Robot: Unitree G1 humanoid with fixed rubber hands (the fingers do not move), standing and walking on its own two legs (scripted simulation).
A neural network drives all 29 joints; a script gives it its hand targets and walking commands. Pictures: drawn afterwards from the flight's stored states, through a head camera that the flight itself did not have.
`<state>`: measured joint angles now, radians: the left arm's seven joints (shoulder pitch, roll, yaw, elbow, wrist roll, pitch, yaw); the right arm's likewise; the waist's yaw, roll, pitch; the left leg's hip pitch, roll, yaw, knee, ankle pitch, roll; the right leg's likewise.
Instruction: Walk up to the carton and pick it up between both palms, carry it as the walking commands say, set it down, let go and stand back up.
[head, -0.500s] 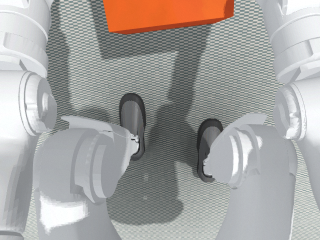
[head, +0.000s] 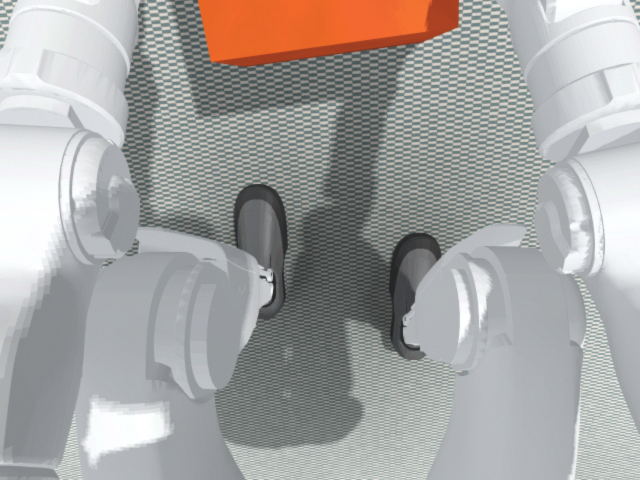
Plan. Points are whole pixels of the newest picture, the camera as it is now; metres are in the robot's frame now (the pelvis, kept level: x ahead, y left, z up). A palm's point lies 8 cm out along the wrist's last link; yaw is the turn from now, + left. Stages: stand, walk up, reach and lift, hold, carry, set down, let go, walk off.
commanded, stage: reach and lift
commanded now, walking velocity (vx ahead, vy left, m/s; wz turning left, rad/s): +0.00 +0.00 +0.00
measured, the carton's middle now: out of the picture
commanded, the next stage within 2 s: none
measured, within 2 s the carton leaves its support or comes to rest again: leaves its support in 0.70 s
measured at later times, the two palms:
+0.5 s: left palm out of the picture +0.56 +0.22 -0.18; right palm out of the picture +0.57 -0.10 -0.20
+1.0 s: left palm out of the picture +0.55 +0.22 -0.14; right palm out of the picture +0.56 -0.09 -0.16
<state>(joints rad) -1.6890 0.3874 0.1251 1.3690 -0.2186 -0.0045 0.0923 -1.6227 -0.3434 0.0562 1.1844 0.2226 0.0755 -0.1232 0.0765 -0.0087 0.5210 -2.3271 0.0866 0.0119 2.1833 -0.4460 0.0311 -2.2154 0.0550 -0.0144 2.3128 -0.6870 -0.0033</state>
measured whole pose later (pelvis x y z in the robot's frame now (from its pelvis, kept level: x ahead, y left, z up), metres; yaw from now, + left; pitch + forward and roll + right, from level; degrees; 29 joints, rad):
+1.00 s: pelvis -0.01 +0.00 +0.00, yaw -2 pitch +30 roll +1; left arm -1.60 0.35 0.23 1.12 -0.15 0.16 0.11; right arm -1.53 -0.29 -0.10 1.00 0.12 0.24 -0.14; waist 0.11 -0.04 0.52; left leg -2.25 0.04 -0.02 2.19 -0.47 -0.01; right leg -2.15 0.10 0.00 2.30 -0.67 0.01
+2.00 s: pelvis -0.03 +0.01 +0.08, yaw -2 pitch +28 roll -1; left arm -1.46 0.14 0.42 0.66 0.06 0.35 0.29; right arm -1.47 -0.14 -0.32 0.69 -0.08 0.40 -0.22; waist 0.10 -0.03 0.52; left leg -2.02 -0.01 -0.05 1.94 -0.41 -0.03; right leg -1.93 0.08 0.00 2.04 -0.60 0.02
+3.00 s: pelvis -0.04 +0.00 +0.18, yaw -1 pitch +20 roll +0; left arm -1.31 0.05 0.45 0.54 0.10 0.42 0.31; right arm -1.33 -0.07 -0.35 0.60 -0.12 0.45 -0.22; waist 0.09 -0.02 0.52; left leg -1.62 -0.01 -0.05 1.62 -0.35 -0.04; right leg -1.55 0.08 0.02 1.72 -0.51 0.01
